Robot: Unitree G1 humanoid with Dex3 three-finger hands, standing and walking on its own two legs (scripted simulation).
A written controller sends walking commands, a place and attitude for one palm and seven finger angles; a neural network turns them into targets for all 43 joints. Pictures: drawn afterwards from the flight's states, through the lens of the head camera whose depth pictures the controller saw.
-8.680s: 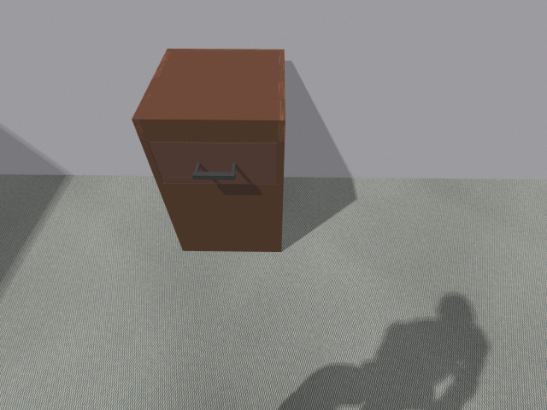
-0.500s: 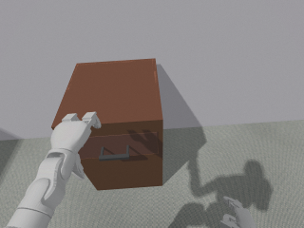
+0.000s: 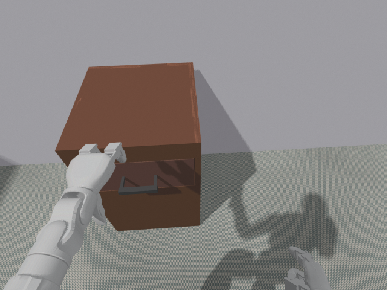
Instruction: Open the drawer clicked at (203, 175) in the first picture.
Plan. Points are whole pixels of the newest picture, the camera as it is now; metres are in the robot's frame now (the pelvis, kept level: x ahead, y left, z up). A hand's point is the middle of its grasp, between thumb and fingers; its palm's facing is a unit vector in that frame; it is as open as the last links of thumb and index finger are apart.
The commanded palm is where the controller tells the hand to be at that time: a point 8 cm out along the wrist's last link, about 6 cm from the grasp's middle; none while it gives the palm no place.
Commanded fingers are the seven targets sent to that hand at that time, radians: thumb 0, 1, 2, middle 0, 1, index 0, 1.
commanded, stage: move the hooked fingers above the handle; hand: left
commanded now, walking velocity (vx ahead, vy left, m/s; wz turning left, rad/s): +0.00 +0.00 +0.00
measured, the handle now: (138, 184) +0.47 +0.24 -0.24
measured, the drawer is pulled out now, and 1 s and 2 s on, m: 0.00 0.00 0.00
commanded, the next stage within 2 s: none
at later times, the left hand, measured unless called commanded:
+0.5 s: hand (113, 179) +0.37 +0.25 -0.04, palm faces +0.01 -0.04 -1.00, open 13.8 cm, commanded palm +0.35 +0.25 +0.00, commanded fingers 0.00 -0.50 0.30 -0.30 -1.20 -0.30 -1.20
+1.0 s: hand (117, 189) +0.40 +0.27 -0.15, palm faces -0.09 +0.02 -1.00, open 13.8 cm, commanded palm +0.39 +0.24 -0.09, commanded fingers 0.00 -0.50 0.30 -0.30 -1.20 -0.30 -1.20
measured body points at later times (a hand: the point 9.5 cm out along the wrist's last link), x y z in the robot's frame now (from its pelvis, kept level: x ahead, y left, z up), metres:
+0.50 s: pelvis +0.02 -0.02 -0.03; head +0.09 -0.03 +0.41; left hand +0.36 +0.25 +0.01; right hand +0.14 -0.30 -0.16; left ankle +0.02 +0.08 -0.73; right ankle -0.02 -0.12 -0.73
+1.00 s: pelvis +0.00 +0.00 -0.09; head +0.12 +0.00 +0.35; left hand +0.40 +0.27 -0.10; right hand +0.07 -0.26 -0.22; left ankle +0.02 +0.08 -0.73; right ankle -0.02 -0.12 -0.73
